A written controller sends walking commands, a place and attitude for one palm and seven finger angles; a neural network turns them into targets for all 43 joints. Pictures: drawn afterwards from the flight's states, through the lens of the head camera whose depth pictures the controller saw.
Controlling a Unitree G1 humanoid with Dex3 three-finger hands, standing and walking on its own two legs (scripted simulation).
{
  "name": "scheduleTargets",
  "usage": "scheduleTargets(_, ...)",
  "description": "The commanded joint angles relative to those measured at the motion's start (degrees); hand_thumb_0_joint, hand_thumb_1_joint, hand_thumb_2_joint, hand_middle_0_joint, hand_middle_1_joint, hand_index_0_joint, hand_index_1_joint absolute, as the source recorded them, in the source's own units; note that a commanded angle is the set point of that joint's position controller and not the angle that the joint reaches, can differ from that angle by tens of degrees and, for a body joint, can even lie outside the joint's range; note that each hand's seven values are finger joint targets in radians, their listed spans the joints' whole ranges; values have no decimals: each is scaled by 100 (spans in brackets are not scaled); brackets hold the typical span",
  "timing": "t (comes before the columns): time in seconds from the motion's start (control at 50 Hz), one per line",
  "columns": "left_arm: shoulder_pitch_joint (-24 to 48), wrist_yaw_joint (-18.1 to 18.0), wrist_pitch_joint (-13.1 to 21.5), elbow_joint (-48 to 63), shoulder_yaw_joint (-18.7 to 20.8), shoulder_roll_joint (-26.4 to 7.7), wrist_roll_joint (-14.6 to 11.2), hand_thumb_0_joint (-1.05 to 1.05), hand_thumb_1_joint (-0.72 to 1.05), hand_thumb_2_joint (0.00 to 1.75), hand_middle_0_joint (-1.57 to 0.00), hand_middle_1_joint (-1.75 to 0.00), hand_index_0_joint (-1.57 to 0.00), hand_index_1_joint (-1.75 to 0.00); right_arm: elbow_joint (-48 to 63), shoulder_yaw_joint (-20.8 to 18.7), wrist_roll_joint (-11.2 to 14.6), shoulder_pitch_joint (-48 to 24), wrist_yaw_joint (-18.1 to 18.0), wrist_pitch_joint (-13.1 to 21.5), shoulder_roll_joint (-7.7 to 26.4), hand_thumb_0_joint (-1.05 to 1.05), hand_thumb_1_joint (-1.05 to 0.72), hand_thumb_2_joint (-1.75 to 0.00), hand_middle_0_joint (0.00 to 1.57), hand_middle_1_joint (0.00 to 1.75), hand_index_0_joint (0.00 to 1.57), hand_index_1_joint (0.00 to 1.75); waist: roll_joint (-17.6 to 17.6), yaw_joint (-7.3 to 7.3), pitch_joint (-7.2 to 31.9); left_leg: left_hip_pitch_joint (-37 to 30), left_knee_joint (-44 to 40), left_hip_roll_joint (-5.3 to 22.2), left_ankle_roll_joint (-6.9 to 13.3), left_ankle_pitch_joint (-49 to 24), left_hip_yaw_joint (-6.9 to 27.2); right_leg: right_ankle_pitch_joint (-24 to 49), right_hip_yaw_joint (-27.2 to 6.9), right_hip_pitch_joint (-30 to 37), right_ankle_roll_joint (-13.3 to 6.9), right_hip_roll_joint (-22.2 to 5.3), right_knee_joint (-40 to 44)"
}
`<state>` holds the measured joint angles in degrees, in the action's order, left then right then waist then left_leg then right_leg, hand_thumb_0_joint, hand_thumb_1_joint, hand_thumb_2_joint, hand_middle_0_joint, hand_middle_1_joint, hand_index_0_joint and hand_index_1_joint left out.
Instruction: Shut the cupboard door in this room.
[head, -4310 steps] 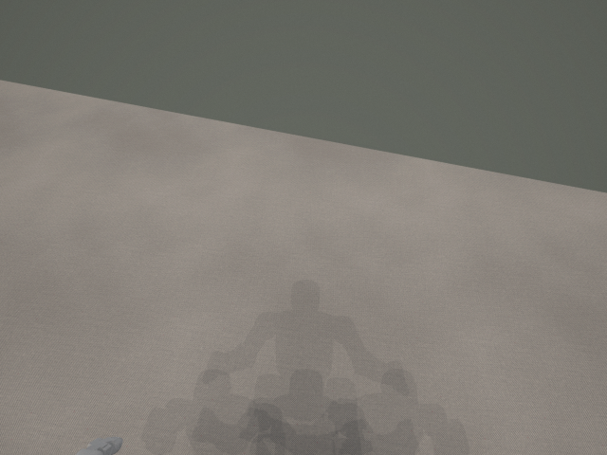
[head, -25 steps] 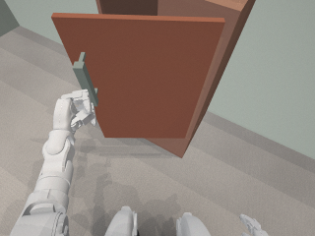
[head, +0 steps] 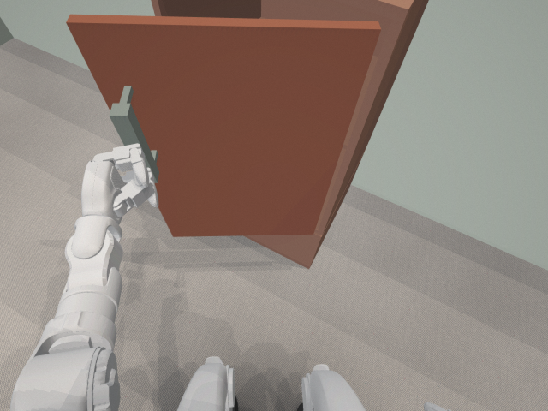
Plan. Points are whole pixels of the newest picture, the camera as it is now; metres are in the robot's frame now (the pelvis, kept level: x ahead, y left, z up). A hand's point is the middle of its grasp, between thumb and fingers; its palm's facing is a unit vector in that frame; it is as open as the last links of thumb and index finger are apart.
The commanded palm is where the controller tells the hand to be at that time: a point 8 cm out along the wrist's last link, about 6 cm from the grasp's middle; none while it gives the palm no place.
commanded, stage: push the door shut along its arc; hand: left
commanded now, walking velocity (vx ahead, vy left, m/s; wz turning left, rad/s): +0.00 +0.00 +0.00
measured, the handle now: (140, 137) +0.52 +0.21 +0.05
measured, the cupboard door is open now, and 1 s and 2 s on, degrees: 30 15 7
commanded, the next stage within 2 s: pull the fist back off the door in 1.56 s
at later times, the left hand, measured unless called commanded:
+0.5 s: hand (153, 162) +0.47 +0.18 +0.06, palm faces -0.08 -1.00 -0.04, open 3.1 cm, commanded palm +0.46 +0.22 +0.05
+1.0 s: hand (166, 130) +0.53 +0.17 +0.06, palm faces -0.20 -0.98 -0.02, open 3.1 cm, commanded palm +0.54 +0.19 +0.05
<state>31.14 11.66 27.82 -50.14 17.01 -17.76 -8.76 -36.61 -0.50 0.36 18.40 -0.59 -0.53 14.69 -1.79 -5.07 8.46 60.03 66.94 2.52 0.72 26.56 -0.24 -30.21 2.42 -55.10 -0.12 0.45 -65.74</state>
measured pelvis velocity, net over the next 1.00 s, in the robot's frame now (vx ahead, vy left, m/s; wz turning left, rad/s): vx -0.01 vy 0.01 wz -0.02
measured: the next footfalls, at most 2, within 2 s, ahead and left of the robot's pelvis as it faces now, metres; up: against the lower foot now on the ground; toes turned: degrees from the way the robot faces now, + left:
none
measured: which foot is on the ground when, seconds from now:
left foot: down 0.00-1.00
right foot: down 0.00-1.00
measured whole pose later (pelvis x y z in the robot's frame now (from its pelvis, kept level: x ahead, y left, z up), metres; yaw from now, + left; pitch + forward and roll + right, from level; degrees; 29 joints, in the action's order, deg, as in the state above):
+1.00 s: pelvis -0.01 +0.01 -0.03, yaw -1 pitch +27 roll -6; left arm 63.0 22.8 19.6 -72.4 18.7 -34.2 -4.4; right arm -38.4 2.2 0.0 21.2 -0.4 1.6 15.9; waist -3.0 -12.1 7.7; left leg 75.5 75.3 3.2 1.5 27.4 2.1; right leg -30.3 4.4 -68.7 0.3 1.4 -71.6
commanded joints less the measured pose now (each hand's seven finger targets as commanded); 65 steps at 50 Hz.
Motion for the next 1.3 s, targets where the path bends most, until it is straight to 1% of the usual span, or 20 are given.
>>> scheduleTargets(0.0,1951,12,384,1099,203,-1226,-114,0,90,90,-130,-150,-130,-150,523,-299,9,310,-46,179,902,0,-90,-90,20,30,20,30,-210,15,2255,-2184,-848,-123,28,-1348,278,1554,-69,621,-122,155,914)
scheduleTargets(0.02,1912,27,345,1050,80,-1059,-123,0,90,90,-130,-150,-130,-150,558,-296,15,289,-40,171,879,0,-90,-90,20,30,20,30,-159,-14,2192,-2112,-832,-139,39,-1283,246,1538,-88,625,-106,152,940)
scheduleTargets(0.12,2596,139,412,904,107,-1299,-67,0,90,90,-130,-150,-130,-150,507,-273,19,279,-76,167,901,0,-90,-90,20,30,20,30,-172,-148,2050,-1996,-765,-137,60,-1056,276,1372,-139,503,-104,141,949)
scheduleTargets(0.18,2972,288,478,818,147,-1411,-100,0,90,90,-130,-150,-130,-150,473,-274,14,334,-94,197,937,0,-90,-90,20,30,20,30,-273,-189,2272,-2157,-666,-135,68,-1198,333,1414,-134,386,-131,162,871)
scheduleTargets(0.26,3317,487,350,209,35,-1411,-59,0,90,90,-130,-150,-130,-150,379,-250,29,345,-90,194,967,0,-90,-90,20,30,20,30,-315,-308,2160,-2032,-593,-113,66,-1059,394,1227,-124,79,-133,155,838)
scheduleTargets(0.28,3409,517,331,131,174,-1609,-59,0,90,90,-130,-150,-130,-150,382,-247,26,397,-103,194,993,0,-90,-90,20,30,20,30,-321,-284,2195,-1988,-558,-123,78,-1080,402,1225,-126,97,-151,165,804)
scheduleTargets(0.4,4026,668,209,-131,7,-1555,10,0,90,90,-130,-150,-130,-150,331,-246,21,521,-82,203,1021,0,-90,-90,20,30,20,30,-470,-449,2472,-2061,-418,-93,82,-1210,478,1220,-98,-221,-147,168,675)
scheduleTargets(0.48,4507,800,116,-318,75,-1794,25,0,90,90,-130,-150,-130,-150,264,-229,20,668,-94,230,1073,0,-90,-90,20,30,20,30,-298,-619,2473,-1731,-273,-96,154,-1018,467,1081,-154,-250,-133,199,679)
scheduleTargets(0.54,4618,933,18,-452,185,-2069,75,0,90,90,-130,-150,-130,-150,222,-221,28,734,-95,225,1109,0,-90,-90,20,30,20,30,-480,-596,2633,-1674,-211,-78,144,-1036,464,1066,-172,-267,-147,198,646)
scheduleTargets(0.58,4947,1007,-22,-421,9,-1908,56,0,90,90,-130,-150,-130,-150,182,-214,21,807,-91,249,1099,0,-90,-90,20,30,20,30,-666,-711,2590,-1872,-206,-67,147,-1106,532,1038,-109,-536,-165,216,615)
scheduleTargets(0.64,5084,1078,-170,-714,136,-2185,94,0,90,90,-130,-150,-130,-150,146,-183,36,872,-95,248,1147,0,-90,-90,20,30,20,30,-530,-775,2528,-1597,-149,-42,165,-913,533,875,-130,-593,-152,233,632)
scheduleTargets(0.68,5350,1096,-177,-626,235,-2390,128,0,90,90,-130,-150,-130,-150,125,-169,15,963,-99,278,1164,0,-90,-90,20,30,20,30,-718,-783,2637,-1666,-126,-39,163,-1009,574,902,-89,-642,-178,244,552)
scheduleTargets(0.76,5559,1168,-268,-635,95,-2313,221,0,90,90,-130,-150,-130,-150,76,-182,-8,1058,-63,289,1175,0,-90,-90,20,30,20,30,-980,-849,2856,-1952,-57,-1,137,-1223,629,979,-41,-905,-188,255,507)
scheduleTargets(0.8,5610,1203,-291,-638,194,-2464,225,0,90,90,-130,-150,-130,-150,71,-180,-11,1110,-56,294,1222,0,-90,-90,20,30,20,30,-1072,-850,2976,-2119,-67,21,119,-1332,692,996,-1,-1040,-204,259,466)
scheduleTargets(0.86,5916,1185,-405,-831,131,-2496,306,0,90,90,-130,-150,-130,-150,44,-141,-19,1162,-56,290,1224,0,-90,-90,20,30,20,30,-1068,-956,2725,-1941,-42,25,125,-1164,707,883,12,-1182,-202,268,469)
scheduleTargets(0.96,6382,1176,-508,-1054,117,-2642,424,0,90,90,-130,-150,-130,-150,9,-97,-45,1250,-53,329,1258,0,-90,-90,20,30,20,30,-1124,-1126,2747,-1872,63,45,138,-1152,767,849,54,-1425,-207,290,386)
scheduleTargets(1.02,6524,1254,-500,-805,-21,-2494,461,0,90,90,-130,-150,-130,-150,-18,-128,-90,1324,-32,344,1253,0,-90,-90,20,30,20,30,-1513,-1101,3227,-2401,112,69,86,-1591,875,1035,108,-1615,-240,288,283)
scheduleTargets(1.12,6780,1271,-711,-973,-29,-2465,474,0,90,90,-130,-150,-130,-150,-30,-118,-98,1411,-24,321,1281,0,-90,-90,20,30,20,30,-1367,-1235,3046,-2432,109,100,75,-1562,981,1013,179,-1860,-229,299,256)
scheduleTargets(1.2,7044,1168,-770,-985,299,-2931,565,0,90,90,-130,-150,-130,-150,-21,-78,-133,1487,-24,341,1297,0,-90,-90,20,30,20,30,-1433,-1214,3196,-2304,206,90,84,-1750,944,1109,173,-1769,-239,310,180)
scheduleTargets(1.28,7075,1216,-778,-985,99,-2710,648,0,90,90,-130,-150,-130,-150,-19,-85,-166,1523,9,351,1251,0,-90,-90,20,30,20,30,-1456,-1288,3263,-2330,304,81,105,-1936,915,1217,174,-1779,-235,344,162)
